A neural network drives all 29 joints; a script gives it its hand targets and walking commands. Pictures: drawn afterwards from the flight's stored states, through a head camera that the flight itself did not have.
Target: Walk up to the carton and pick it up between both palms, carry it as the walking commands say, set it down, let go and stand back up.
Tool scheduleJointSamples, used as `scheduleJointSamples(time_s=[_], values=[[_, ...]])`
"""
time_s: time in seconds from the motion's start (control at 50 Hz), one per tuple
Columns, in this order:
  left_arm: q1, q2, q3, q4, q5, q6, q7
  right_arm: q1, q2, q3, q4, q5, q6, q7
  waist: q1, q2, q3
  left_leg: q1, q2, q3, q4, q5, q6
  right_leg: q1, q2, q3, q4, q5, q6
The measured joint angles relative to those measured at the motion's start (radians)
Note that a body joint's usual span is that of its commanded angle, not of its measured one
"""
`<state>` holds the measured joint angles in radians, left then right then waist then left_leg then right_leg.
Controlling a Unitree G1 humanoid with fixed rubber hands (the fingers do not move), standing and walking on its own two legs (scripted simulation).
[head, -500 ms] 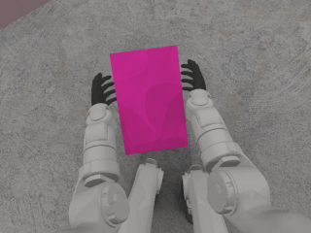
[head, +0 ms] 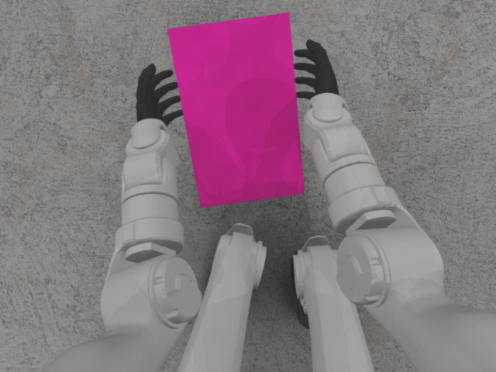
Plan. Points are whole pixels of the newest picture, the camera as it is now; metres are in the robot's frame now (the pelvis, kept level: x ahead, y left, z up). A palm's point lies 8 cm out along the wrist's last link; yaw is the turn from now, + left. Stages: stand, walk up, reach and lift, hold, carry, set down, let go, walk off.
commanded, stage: set down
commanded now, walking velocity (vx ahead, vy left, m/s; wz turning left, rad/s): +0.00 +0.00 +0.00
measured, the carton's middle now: (240, 114) +0.51 +0.11 -0.22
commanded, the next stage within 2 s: none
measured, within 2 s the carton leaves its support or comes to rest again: neither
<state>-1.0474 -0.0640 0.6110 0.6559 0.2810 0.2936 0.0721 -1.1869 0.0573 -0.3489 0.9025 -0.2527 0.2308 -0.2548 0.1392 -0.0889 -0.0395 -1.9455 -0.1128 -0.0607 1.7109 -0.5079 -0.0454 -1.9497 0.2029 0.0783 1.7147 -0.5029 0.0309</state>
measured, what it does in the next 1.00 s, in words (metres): lowers itself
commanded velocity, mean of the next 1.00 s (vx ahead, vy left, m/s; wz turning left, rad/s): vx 0.00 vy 0.00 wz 0.00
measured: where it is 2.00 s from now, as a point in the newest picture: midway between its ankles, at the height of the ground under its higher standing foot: (267, 296)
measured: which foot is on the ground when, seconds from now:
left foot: down 0.00-1.00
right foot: down 0.00-1.00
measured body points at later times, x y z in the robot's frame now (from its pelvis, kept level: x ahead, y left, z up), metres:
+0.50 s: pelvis -0.01 +0.01 -0.06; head +0.33 +0.05 +0.24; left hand +0.48 +0.25 -0.19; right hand +0.56 +0.00 -0.19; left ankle +0.10 +0.12 -0.48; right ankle +0.10 -0.10 -0.48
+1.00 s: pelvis +0.00 +0.01 -0.11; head +0.36 +0.05 +0.15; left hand +0.52 +0.26 -0.25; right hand +0.59 +0.01 -0.25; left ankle +0.10 +0.12 -0.47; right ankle +0.10 -0.10 -0.47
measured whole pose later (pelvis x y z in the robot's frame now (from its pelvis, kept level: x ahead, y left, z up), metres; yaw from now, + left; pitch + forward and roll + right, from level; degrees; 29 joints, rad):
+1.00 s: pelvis +0.00 +0.01 -0.11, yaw +1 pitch +40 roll +0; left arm -1.37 0.08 0.56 0.73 0.21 0.32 0.05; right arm -1.57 -0.12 -0.27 1.04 -0.15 0.25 -0.22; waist 0.15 -0.05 0.28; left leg -2.20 -0.14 -0.01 2.09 -0.59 -0.04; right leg -2.19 0.22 0.06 2.10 -0.61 0.07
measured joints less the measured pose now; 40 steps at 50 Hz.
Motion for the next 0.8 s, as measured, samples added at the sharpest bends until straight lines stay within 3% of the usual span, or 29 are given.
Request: scheduleJointSamples(time_s=[0.14,0.3,0.44,0.58,0.8], values=[[-0.033,0.009,-0.015,-0.010,-0.014,0.005,0.018,-0.058,-0.027,0.007,0.017,0.022,0.003,0.007,0.002,0.000,0.035,-0.055,-0.010,0.007,0.052,-0.006,0.005,-0.050,0.001,0.002,0.052,-0.013,0.013],[-0.087,0.027,-0.009,-0.010,-0.011,0.017,0.016,-0.126,-0.036,-0.033,0.050,-0.004,-0.006,0.017,-0.016,-0.005,0.080,-0.110,-0.028,0.005,0.106,-0.010,0.002,-0.098,-0.005,-0.006,0.109,-0.029,0.018],[-0.143,0.044,-0.034,0.000,-0.025,0.010,0.032,-0.170,-0.083,0.015,0.046,0.059,-0.005,0.015,-0.001,0.010,0.129,-0.158,-0.029,0.004,0.162,-0.017,0.003,-0.143,0.004,-0.014,0.158,-0.036,0.027],[-0.186,0.073,-0.031,0.017,-0.030,0.018,0.010,-0.233,-0.098,0.015,0.079,0.048,0.002,0.012,-0.003,0.003,0.164,-0.207,-0.032,0.013,0.214,-0.023,-0.001,-0.193,0.008,-0.014,0.216,-0.046,0.029],[-0.271,0.111,-0.064,0.015,-0.070,0.028,0.013,-0.328,-0.157,0.056,0.095,0.100,0.007,0.021,0.000,0.019,0.290,-0.236,-0.039,0.024,0.294,-0.034,-0.003,-0.219,0.009,-0.020,0.302,-0.066,0.035]])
